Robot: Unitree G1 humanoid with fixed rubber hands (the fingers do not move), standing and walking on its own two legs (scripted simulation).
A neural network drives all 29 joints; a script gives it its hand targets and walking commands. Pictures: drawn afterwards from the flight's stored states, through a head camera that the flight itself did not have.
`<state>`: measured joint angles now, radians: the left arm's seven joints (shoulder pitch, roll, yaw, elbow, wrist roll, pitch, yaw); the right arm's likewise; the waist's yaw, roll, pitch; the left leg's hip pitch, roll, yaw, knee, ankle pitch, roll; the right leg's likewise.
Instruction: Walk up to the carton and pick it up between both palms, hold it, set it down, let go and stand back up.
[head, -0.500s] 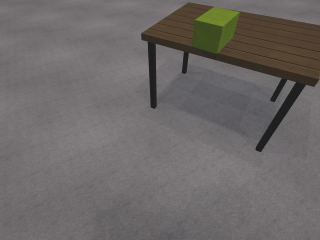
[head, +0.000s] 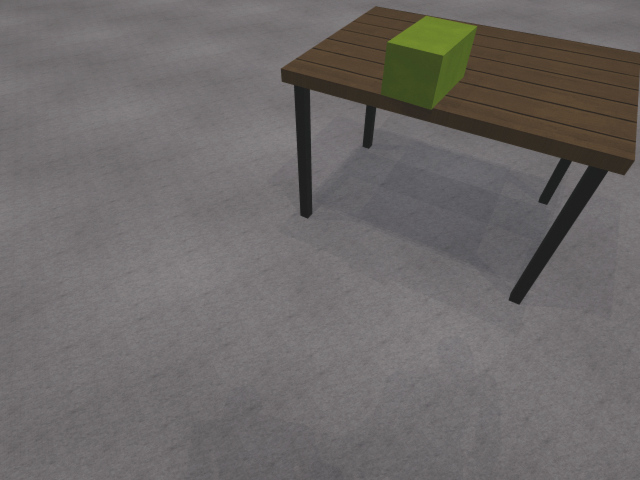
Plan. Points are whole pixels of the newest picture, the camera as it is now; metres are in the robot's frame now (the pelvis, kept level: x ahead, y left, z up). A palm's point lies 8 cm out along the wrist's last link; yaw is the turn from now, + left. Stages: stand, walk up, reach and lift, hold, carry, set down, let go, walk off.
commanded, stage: stand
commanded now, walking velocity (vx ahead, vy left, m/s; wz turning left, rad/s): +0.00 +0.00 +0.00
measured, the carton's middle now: (428, 60) +1.26 -0.28 -0.01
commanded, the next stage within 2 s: none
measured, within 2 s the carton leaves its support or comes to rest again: neither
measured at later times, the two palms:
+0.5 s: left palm out of the picture -0.02 +0.21 -0.14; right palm out of the picture -0.02 -0.21 -0.15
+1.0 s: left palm out of the picture -0.04 +0.21 -0.15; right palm out of the picture -0.04 -0.20 -0.15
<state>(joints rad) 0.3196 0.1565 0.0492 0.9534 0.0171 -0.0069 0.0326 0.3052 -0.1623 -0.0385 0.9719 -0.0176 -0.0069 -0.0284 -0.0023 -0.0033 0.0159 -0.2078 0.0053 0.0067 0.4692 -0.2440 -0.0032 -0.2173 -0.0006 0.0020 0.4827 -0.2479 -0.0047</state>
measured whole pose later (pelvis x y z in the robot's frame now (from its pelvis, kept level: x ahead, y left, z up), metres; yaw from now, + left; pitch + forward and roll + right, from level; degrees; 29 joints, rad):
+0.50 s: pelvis +0.00 +0.00 +0.00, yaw +0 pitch -2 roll +0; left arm 0.33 0.12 0.03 1.09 0.01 -0.01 0.04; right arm 0.31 -0.12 -0.02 1.11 -0.01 -0.01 -0.04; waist 0.00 0.00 0.02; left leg -0.18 0.01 0.01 0.44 -0.22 0.00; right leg -0.19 0.00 0.00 0.45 -0.23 0.00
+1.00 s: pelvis -0.01 +0.00 +0.00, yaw +0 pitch -2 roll +0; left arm 0.34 0.11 0.02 1.13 0.01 0.00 0.04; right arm 0.33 -0.11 -0.01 1.14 -0.01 0.00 -0.04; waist 0.00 0.00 0.02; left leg -0.20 0.01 0.01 0.44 -0.21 0.00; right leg -0.21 0.00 0.00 0.45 -0.22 0.00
